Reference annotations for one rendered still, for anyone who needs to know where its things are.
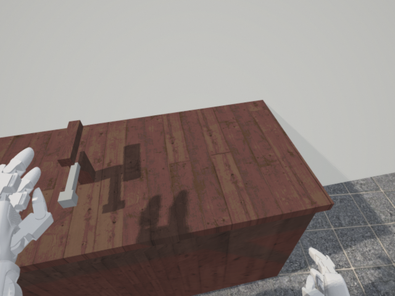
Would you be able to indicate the left robot forearm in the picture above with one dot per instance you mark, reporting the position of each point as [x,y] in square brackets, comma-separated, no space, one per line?
[9,274]

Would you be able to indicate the right robot hand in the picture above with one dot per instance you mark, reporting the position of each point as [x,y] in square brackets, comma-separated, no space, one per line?
[329,281]

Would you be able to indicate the tap lever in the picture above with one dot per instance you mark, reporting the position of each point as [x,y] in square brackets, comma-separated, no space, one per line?
[68,198]

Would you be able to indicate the counter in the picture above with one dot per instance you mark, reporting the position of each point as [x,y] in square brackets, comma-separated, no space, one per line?
[177,204]

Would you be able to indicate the left robot hand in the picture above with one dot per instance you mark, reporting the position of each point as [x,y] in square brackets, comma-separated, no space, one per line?
[14,198]

